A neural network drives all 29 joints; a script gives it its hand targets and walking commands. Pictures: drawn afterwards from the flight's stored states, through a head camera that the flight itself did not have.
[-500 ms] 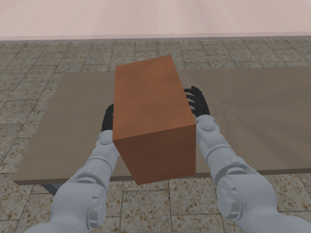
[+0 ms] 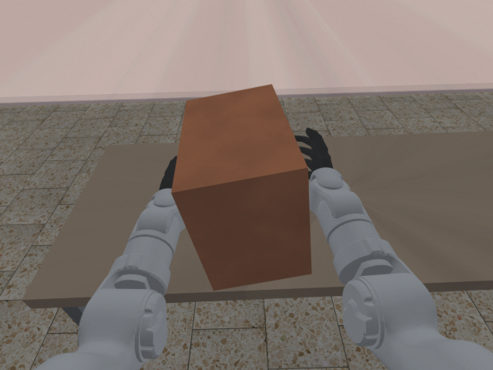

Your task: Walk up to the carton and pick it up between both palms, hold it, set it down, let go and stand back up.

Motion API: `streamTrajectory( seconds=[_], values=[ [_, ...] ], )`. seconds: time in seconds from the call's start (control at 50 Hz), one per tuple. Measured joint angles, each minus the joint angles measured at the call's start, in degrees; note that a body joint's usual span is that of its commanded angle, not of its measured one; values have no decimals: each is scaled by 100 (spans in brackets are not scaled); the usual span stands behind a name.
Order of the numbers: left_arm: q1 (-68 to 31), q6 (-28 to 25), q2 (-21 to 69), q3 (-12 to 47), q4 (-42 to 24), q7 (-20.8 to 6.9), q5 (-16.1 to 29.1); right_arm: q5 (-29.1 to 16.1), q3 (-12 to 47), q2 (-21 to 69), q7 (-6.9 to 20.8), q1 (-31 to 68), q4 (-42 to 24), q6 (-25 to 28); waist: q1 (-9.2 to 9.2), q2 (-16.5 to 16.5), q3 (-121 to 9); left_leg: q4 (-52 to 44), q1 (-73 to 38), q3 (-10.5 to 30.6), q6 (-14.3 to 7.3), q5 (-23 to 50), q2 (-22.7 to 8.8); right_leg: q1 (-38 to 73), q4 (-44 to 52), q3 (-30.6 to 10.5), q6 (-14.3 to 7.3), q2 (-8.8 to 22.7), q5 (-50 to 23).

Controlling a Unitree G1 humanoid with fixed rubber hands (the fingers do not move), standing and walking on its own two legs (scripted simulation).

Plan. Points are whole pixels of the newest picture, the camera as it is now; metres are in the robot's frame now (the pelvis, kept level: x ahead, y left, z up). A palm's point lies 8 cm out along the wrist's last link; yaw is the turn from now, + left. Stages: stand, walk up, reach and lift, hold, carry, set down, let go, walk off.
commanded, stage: reach and lift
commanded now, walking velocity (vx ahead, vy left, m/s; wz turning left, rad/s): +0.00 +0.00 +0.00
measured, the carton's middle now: (244, 181) +0.42 +0.03 +0.11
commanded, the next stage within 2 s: hold in 1.16 s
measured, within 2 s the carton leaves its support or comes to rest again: neither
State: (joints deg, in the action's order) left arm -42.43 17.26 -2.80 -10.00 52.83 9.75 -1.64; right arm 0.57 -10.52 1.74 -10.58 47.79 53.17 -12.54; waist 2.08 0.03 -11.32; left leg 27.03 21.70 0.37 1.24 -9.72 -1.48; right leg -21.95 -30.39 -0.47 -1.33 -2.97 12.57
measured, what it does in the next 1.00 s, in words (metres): stands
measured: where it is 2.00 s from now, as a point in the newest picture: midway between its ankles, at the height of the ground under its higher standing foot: outside the picture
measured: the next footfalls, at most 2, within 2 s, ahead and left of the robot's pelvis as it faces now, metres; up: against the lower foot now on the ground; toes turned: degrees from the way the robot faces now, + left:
none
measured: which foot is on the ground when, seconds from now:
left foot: down 0.00-1.00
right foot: down 0.00-1.00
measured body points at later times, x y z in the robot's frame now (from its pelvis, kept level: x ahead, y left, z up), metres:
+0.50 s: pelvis -0.02 +0.00 +0.00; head -0.08 +0.00 +0.45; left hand +0.37 +0.17 +0.14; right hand +0.39 -0.10 +0.18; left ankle +0.04 +0.15 -0.73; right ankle +0.03 -0.08 -0.73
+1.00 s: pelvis -0.01 +0.00 +0.00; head -0.06 +0.00 +0.45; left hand +0.38 +0.17 +0.15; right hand +0.40 -0.10 +0.18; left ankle +0.04 +0.15 -0.73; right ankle +0.03 -0.08 -0.73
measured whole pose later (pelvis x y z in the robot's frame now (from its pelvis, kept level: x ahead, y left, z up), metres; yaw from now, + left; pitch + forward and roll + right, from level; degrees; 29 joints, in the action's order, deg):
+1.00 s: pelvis -0.01 +0.00 +0.00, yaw +0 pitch +1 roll +2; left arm -42.5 31.1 -2.9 -14.6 37.2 6.1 -5.9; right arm -1.9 -12.3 5.0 -13.1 47.0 43.3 -18.8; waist 0.2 -2.2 -7.9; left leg 23.9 17.5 0.4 1.9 -7.4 -1.0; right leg -18.9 -29.7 -0.5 -1.3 -2.4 11.8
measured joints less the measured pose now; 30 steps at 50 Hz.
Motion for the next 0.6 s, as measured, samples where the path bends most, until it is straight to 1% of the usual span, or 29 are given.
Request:
streamTrajectory(
  seconds=[0.06, 0.14, 0.2, 0.24, 0.28, 0.38, 0.48, 0.6],
  values=[
    [5, 180, 0, -158, -154, -137, -173, -66, 189, 14, -131, -29, -210, -210, -1, -61, 158, -151, -224, 0, 0, 80, 18, 157, 4, 0, 0, 18, 0],
    [32, 361, -12, -196, -556, -208, -217, -177, 308, 21, -228, -70, -590, -352, -7, -75, 213, -249, -326, 0, 3, 163, 20, 215, 12, 0, 0, 19, -38],
    [34, 466, -11, -277, -702, -296, -348, -182, 218, 82, -235, -72, -642, -350, -24, -77, 215, -284, -396, 0, 3, 190, 21, 270, 14, 0, 0, 20, -42],
    [30, 499, -12, -382, -704, -403, -435, -182, 70, 163, -239, -72, -642, -357, -36, -79, 216, -288, -419, -1, 3, 200, 21, 292, 14, 0, 0, 20, -45],
    [29, 536, -10, -436, -704, -452, -465, -182, -29, 216, -248, -72, -642, -376, -44, -80, 220, -289, -422, -1, 3, 217, 21, 294, 14, 0, 0, 20, -61],
    [26, 624, -10, -447, -704, -468, -472, -182, -184, 275, -246, -72, -639, -427, -60, -94, 223, -248, -402, -1, 3, 232, 21, 295, 14, -1, 0, 20, -82],
    [17, 668, -10, -462, -720, -467, -460, -182, -269, 307, -239, -71, -638, -430, -63, -174, 226, -214, -384, 0, 13, 231, 23, 295, 14, -1, 0, 22, -86],
    [-2, 840, -10, -462, -851, -428, -444, -182, -337, 329, -220, -70, -624, -430, -115, -219, 240, -210, -378, -1, 35, 225, 46, 294, 14, -1, 0, 48, -83]
  ],
)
